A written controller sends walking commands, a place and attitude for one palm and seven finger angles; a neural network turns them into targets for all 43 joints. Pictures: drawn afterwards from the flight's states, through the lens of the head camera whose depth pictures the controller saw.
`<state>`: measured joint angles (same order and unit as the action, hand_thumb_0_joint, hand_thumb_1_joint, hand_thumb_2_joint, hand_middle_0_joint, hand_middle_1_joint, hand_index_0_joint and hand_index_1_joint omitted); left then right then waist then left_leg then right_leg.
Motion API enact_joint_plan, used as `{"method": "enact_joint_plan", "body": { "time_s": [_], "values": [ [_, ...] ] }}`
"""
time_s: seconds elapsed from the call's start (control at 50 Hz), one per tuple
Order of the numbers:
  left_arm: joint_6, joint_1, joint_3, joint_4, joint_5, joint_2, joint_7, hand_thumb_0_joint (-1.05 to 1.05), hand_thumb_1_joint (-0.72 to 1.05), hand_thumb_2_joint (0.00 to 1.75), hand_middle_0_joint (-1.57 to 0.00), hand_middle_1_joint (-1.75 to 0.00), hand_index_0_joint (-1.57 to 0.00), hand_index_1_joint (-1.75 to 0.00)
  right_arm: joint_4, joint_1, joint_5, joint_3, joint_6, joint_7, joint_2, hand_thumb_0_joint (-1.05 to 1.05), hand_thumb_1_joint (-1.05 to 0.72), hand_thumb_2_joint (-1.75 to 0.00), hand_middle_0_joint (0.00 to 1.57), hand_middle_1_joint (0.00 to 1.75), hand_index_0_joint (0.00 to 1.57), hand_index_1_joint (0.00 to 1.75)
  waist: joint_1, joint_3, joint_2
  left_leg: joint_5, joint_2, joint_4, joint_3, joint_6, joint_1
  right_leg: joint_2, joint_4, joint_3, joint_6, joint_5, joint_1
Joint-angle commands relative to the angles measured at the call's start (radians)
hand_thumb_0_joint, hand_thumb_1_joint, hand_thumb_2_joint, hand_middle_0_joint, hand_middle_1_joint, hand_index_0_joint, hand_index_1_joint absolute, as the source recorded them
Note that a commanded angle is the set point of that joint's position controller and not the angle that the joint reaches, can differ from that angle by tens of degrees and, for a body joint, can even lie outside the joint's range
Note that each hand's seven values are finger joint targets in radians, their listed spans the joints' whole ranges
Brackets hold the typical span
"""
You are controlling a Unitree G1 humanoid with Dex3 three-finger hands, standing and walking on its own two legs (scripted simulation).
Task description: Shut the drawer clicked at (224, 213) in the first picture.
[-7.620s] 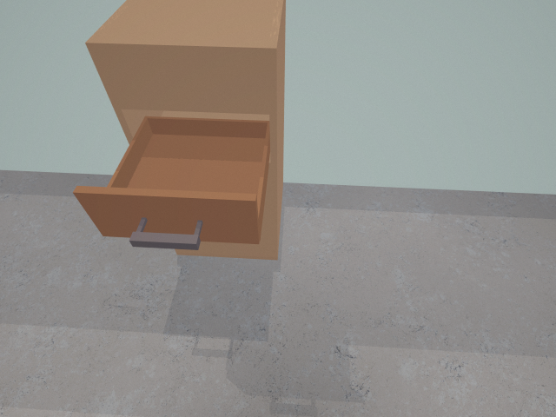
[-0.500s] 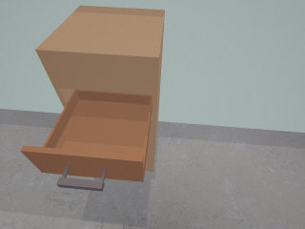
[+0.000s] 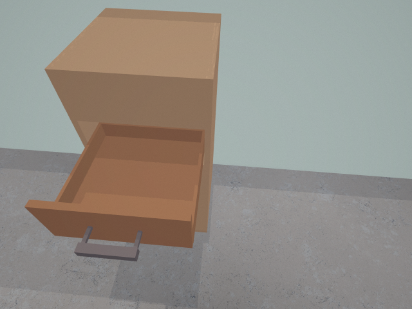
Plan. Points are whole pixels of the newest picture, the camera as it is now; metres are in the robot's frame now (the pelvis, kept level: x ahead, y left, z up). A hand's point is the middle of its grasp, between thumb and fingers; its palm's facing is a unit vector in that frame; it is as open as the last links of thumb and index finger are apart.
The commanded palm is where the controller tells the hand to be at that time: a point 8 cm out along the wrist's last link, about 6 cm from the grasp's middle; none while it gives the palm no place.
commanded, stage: raise the hand and make a fist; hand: left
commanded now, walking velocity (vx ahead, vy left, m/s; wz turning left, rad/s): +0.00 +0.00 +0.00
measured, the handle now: (110, 242) +0.28 +0.25 -0.13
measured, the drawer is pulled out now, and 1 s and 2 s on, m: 0.30 0.30 0.30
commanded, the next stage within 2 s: bring the fist close to the handle in 1.92 s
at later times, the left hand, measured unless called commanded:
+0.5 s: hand out of the picture +0.11 +0.14 -0.07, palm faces +0.03 -1.00 -0.02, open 5.6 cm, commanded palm +0.09 +0.22 -0.06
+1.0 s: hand out of the picture +0.12 +0.20 -0.05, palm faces +0.02 -1.00 -0.08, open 3.3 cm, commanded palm +0.08 +0.25 -0.04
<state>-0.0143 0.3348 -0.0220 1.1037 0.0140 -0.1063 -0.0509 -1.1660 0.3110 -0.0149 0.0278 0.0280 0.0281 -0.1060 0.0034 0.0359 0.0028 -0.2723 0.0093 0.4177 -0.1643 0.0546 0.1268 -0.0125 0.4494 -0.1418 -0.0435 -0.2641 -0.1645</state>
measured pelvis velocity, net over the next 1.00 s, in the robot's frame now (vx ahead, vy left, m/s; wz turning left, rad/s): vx -0.05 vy -0.02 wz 0.05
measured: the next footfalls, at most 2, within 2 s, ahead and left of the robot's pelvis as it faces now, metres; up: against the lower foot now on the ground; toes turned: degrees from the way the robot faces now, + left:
none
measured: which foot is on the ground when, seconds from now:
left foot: down 0.00-1.00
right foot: down 0.00-1.00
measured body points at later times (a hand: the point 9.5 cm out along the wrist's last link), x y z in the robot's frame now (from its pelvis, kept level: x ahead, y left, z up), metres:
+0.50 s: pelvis -0.05 -0.03 -0.09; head -0.01 -0.01 +0.36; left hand +0.10 +0.20 -0.06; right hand +0.22 -0.26 -0.09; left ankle -0.02 +0.08 -0.74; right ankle -0.01 -0.09 -0.74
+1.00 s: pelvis -0.05 -0.02 -0.08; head +0.02 -0.02 +0.36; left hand +0.12 +0.25 -0.04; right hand +0.11 -0.28 -0.17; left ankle -0.02 +0.08 -0.74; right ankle -0.01 -0.09 -0.74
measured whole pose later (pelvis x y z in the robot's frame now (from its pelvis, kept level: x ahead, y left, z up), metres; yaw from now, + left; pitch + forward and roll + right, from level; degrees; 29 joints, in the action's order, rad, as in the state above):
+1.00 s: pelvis -0.05 -0.02 -0.08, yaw +3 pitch +14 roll -1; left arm -0.44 0.50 0.26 0.05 -0.32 -0.26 0.38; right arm -0.63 0.25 0.05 -0.05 0.26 0.05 -0.24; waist -0.03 -0.11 -0.03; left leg -0.48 -0.06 1.11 -0.08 0.04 0.87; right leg -0.03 1.06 -0.22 -0.10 -0.47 -0.84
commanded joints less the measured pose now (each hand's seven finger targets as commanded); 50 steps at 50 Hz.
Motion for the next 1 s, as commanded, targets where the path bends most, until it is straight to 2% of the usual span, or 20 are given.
{"method": "enact_joint_plan", "body": {
  "time_s": [0.0,0.02,0.04,0.06,0.08,0.1,0.12,0.14,0.16,0.22,0.24,0.26,0.32,0.36,0.46,0.56,0.64,0.76,0.88,0.98],
  "values": [
    [-0.028,0.103,0.013,0.018,0.010,-0.123,-0.031,0.00,0.90,0.90,-0.20,-0.30,-0.20,-0.30,0.094,-0.014,0.017,-0.020,0.011,-0.003,-0.134,0.00,-0.90,-0.90,0.20,0.30,0.20,0.30,0.017,0.120,0.020,0.260,-0.153,0.092,0.135,-0.032,0.169,-0.161,-0.069,0.171,0.018,0.444,-0.074],
    [-0.215,-0.587,0.040,-1.481,-0.191,-0.267,-0.005,0.00,0.90,0.90,-0.22,-0.32,-0.22,-0.32,0.481,-0.006,0.045,-0.054,0.158,0.033,-0.341,0.00,-0.90,-0.90,0.20,0.30,0.20,0.30,-0.116,-0.390,-0.180,0.326,-0.033,-0.002,0.177,-0.025,-0.120,-0.049,0.015,0.136,0.015,0.335,0.025],
    [-0.166,-0.253,0.044,-1.268,-0.123,-0.229,-0.052,0.00,0.90,0.90,-0.24,-0.34,-0.24,-0.34,0.421,-0.087,0.047,-0.021,0.251,0.049,-0.258,0.00,-0.90,-0.90,0.20,0.30,0.20,0.30,-0.019,-0.432,-0.288,0.460,-0.074,-0.017,0.177,-0.048,-0.149,-0.020,0.070,0.111,-0.012,0.136,-0.012],
    [-0.025,0.025,-0.039,-1.098,-0.134,-0.074,-0.089,0.00,0.90,0.90,-0.26,-0.37,-0.26,-0.37,0.414,-0.084,0.067,-0.043,0.289,0.044,-0.210,0.00,-0.90,-0.90,0.20,0.30,0.20,0.30,-0.032,-0.240,-0.232,0.439,-0.089,-0.043,0.199,-0.073,-0.039,-0.017,0.102,0.071,0.007,0.014,-0.135],
    [0.018,0.030,-0.114,-1.061,-0.154,0.032,-0.072,0.00,0.90,0.90,-0.28,-0.39,-0.28,-0.39,0.378,-0.049,0.071,-0.038,0.301,0.041,-0.224,0.00,-0.90,-0.90,0.20,0.30,0.20,0.30,-0.043,-0.103,-0.089,0.311,-0.079,-0.021,0.200,-0.052,0.051,-0.013,0.090,0.054,0.012,0.014,-0.183],
    [-0.016,0.001,-0.126,-1.144,-0.182,0.029,-0.051,0.00,0.90,0.90,-0.30,-0.41,-0.30,-0.41,0.431,-0.074,0.073,-0.050,0.322,0.044,-0.258,0.00,-0.90,-0.90,0.20,0.30,0.20,0.30,-0.047,-0.040,-0.001,0.183,-0.065,0.019,0.214,-0.032,0.114,-0.013,0.053,0.044,0.016,0.030,-0.202],
    [-0.059,-0.001,-0.083,-1.170,-0.177,-0.036,-0.036,0.00,0.90,0.90,-0.32,-0.43,-0.32,-0.43,0.455,-0.079,0.063,-0.061,0.341,0.047,-0.294,0.00,-0.90,-0.90,0.20,0.30,0.20,0.30,-0.070,-0.068,0.080,0.108,-0.046,0.067,0.219,-0.019,0.147,-0.013,0.037,0.052,0.018,0.017,-0.233],
    [-0.099,0.028,-0.084,-1.146,-0.171,-0.024,-0.015,0.00,0.90,0.90,-0.34,-0.45,-0.34,-0.45,0.491,-0.075,0.045,-0.068,0.352,0.046,-0.297,0.00,-0.90,-0.90,0.20,0.30,0.20,0.30,-0.083,-0.057,0.188,0.073,-0.033,0.115,0.222,-0.011,0.196,-0.013,0.050,0.048,0.022,-0.026,-0.284],
    [-0.147,0.058,-0.065,-1.124,-0.166,-0.016,0.008,0.00,0.90,0.90,-0.36,-0.47,-0.36,-0.47,0.527,-0.078,0.037,-0.080,0.361,0.037,-0.297,0.00,-0.90,-0.90,0.20,0.30,0.20,0.30,-0.078,-0.075,0.184,0.067,-0.018,0.162,0.211,-0.017,0.226,-0.015,0.076,0.053,0.019,-0.061,-0.326],
    [-0.322,0.351,0.007,-0.996,-0.202,0.014,0.136,0.00,0.90,0.90,-0.42,-0.54,-0.42,-0.54,0.625,-0.134,0.025,-0.108,0.359,0.001,-0.273,0.00,-0.90,-0.90,0.20,0.30,0.20,0.30,0.020,-0.116,0.274,0.018,-0.006,0.281,0.184,-0.043,0.428,-0.011,0.214,0.057,0.011,-0.101,-0.383],
    [-0.397,0.412,0.059,-0.995,-0.218,-0.011,0.190,0.00,0.90,0.90,-0.44,-0.56,-0.44,-0.56,0.647,-0.156,0.026,-0.117,0.351,-0.014,-0.265,0.00,-0.90,-0.90,0.20,0.30,0.20,0.30,0.045,-0.145,0.237,0.033,0.001,0.322,0.169,-0.051,0.482,-0.012,0.267,0.068,0.006,-0.048,-0.371],
    [-0.468,0.461,0.132,-0.980,-0.217,-0.065,0.237,0.00,0.90,0.90,-0.46,-0.58,-0.46,-0.58,0.657,-0.163,0.029,-0.129,0.340,-0.034,-0.263,0.00,-0.90,-0.90,0.20,0.30,0.20,0.30,0.072,-0.185,0.120,0.077,0.007,0.359,0.155,-0.063,0.506,-0.019,0.325,0.082,-0.009,0.041,-0.350],
    [-0.654,0.398,0.237,-1.041,-0.210,-0.169,0.334,0.00,0.90,0.90,-0.52,-0.65,-0.52,-0.65,0.729,-0.224,0.025,-0.147,0.298,-0.060,-0.250,0.00,-0.90,-0.90,0.20,0.30,0.20,0.30,0.075,-0.245,0.025,0.072,0.014,0.490,0.132,-0.058,0.633,-0.022,0.465,0.123,-0.017,0.097,-0.410],
    [-0.634,0.357,0.209,-1.115,-0.220,-0.159,0.339,0.00,0.90,0.90,-0.56,-0.69,-0.56,-0.69,0.784,-0.249,0.036,-0.141,0.259,-0.057,-0.248,0.00,-0.90,-0.90,0.20,0.30,0.20,0.30,0.077,-0.254,-0.022,0.009,0.020,0.515,0.123,-0.047,0.679,-0.023,0.473,0.160,-0.016,0.021,-0.441],
    [-0.621,0.107,0.211,-1.398,-0.262,-0.203,0.311,0.00,0.90,0.90,-0.66,-0.80,-0.66,-0.80,0.840,-0.190,0.048,-0.120,0.235,-0.009,-0.234,0.00,-0.90,-0.90,0.20,0.30,0.20,0.30,-0.003,-0.352,-0.042,-0.065,-0.004,0.617,0.161,-0.020,0.720,-0.012,0.458,0.239,0.003,-0.123,-0.504],
    [-0.618,-0.027,0.173,-1.363,-0.301,-0.214,0.421,0.00,0.90,0.90,-0.76,-0.91,-0.76,-0.91,0.780,-0.162,0.059,-0.084,0.278,0.027,-0.241,0.00,-0.90,-0.90,0.20,0.30,0.20,0.30,-0.081,-0.305,-0.051,-0.117,-0.028,0.690,0.185,-0.007,0.773,-0.018,0.402,0.271,0.025,-0.242,-0.567],
    [-0.509,0.002,0.254,-1.254,-0.340,-0.280,0.495,0.00,0.90,0.90,-0.84,-0.99,-0.84,-0.99,0.752,-0.176,0.074,-0.073,0.309,0.042,-0.250,0.00,-0.90,-0.90,0.20,0.30,0.20,0.30,-0.046,-0.358,-0.025,-0.127,-0.026,0.680,0.194,-0.007,0.797,-0.038,0.363,0.290,0.037,-0.309,-0.484],
    [-0.389,0.150,0.394,-1.213,-0.364,-0.318,0.452,0.00,0.90,0.90,-0.96,-1.12,-0.96,-1.12,0.742,-0.221,0.072,-0.082,0.290,0.035,-0.223,0.00,-0.90,-0.90,0.20,0.30,0.20,0.30,0.023,-0.406,0.006,-0.053,-0.021,0.615,0.203,-0.019,0.768,-0.061,0.354,0.275,0.060,-0.200,-0.371],
    [-0.473,0.186,0.372,-1.228,-0.353,-0.285,0.430,0.00,0.90,0.90,-1.08,-1.25,-1.08,-1.25,0.725,-0.204,0.070,-0.099,0.300,0.026,-0.222,0.00,-0.90,-0.90,0.20,0.30,0.20,0.30,0.008,-0.314,-0.001,-0.066,-0.020,0.582,0.199,-0.023,0.766,-0.053,0.353,0.251,0.049,-0.229,-0.428],
    [-0.531,0.193,0.333,-1.252,-0.359,-0.266,0.449,0.00,0.90,0.90,-1.18,-1.36,-1.18,-1.36,0.726,-0.176,0.073,-0.109,0.329,0.023,-0.243,0.00,-0.90,-0.90,0.20,0.30,0.20,0.30,-0.012,-0.318,-0.003,-0.067,-0.020,0.581,0.197,-0.016,0.725,-0.034,0.364,0.220,0.032,-0.261,-0.479]
  ]
}}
